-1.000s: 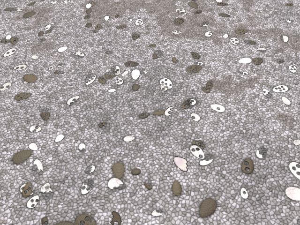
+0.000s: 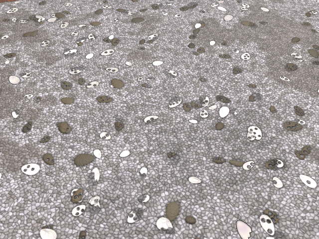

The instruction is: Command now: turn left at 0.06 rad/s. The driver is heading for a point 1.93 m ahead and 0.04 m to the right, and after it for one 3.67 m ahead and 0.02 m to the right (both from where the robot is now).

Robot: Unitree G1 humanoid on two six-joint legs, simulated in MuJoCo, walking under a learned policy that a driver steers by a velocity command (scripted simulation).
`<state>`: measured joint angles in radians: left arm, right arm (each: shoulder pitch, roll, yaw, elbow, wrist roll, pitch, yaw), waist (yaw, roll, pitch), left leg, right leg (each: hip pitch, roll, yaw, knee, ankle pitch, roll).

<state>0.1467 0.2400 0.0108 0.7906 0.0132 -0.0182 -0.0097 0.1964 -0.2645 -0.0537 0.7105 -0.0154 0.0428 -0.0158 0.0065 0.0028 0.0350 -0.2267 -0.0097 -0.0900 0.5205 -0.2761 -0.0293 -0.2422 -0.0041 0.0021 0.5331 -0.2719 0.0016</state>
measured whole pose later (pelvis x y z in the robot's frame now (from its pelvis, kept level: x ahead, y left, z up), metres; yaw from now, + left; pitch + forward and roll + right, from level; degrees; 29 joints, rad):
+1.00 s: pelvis +0.26 -0.03 -0.01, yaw +0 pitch +1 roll +0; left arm 0.07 0.28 0.03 0.80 -0.01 -0.09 -0.04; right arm 0.41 -0.26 -0.04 0.94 0.03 -0.08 -0.01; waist -0.04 0.01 0.04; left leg -0.21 0.01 -0.07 1.08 -0.45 0.02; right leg -0.44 0.03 -0.05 0.58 -0.17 -0.07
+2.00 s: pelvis +0.83 -0.02 -0.01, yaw +0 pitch +2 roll +2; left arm 0.02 0.25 0.03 0.78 -0.01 -0.09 -0.04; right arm 0.38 -0.29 -0.06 0.98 0.01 -0.05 -0.01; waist -0.06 -0.01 0.02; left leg 0.06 -0.01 0.04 0.37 -0.44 0.00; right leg -0.49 -0.03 -0.02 0.50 -0.04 -0.07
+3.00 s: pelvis +1.38 +0.00 +0.00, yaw -1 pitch +2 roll +2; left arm 0.03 0.25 0.05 0.84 -0.02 -0.07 -0.03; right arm 0.36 -0.26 -0.06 0.99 0.01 -0.07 0.00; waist -0.08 -0.04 0.02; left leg 0.05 -0.05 0.05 0.20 -0.28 0.03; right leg -0.60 -0.09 0.01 0.54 0.05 -0.02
